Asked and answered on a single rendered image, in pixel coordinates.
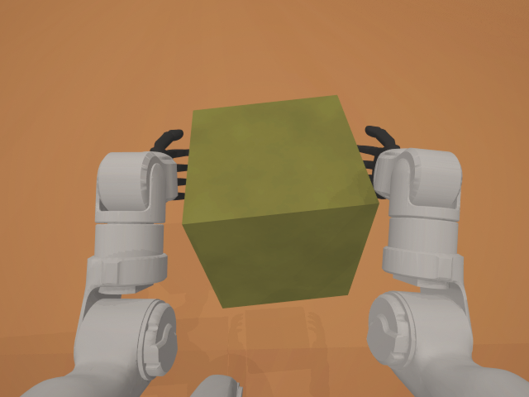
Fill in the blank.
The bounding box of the left robot hand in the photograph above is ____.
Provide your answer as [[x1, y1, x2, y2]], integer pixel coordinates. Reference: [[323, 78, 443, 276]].
[[150, 130, 189, 200]]

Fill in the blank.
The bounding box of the robot right forearm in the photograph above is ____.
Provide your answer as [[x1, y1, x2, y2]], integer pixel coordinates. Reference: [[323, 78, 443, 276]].
[[374, 148, 473, 351]]

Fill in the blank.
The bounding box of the robot left upper arm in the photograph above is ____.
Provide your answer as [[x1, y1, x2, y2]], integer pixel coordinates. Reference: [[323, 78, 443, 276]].
[[20, 299, 178, 397]]

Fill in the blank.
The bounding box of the robot left thigh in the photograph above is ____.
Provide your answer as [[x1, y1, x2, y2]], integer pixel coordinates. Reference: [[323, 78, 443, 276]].
[[190, 375, 243, 397]]

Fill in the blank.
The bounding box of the carton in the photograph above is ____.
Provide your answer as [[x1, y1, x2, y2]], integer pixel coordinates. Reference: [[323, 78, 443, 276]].
[[182, 95, 379, 309]]

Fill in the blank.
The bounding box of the robot left forearm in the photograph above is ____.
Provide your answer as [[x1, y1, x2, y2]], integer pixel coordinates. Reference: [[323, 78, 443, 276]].
[[74, 151, 178, 364]]

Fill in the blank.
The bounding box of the robot right upper arm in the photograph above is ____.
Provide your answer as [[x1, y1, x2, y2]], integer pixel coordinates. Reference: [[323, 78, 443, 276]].
[[367, 291, 529, 397]]

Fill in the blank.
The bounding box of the right robot hand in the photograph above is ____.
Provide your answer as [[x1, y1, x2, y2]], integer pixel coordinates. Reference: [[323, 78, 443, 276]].
[[357, 126, 400, 199]]

